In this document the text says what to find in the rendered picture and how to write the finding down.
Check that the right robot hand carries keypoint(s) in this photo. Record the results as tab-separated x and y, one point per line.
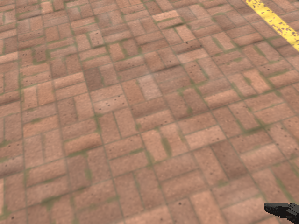
283	210

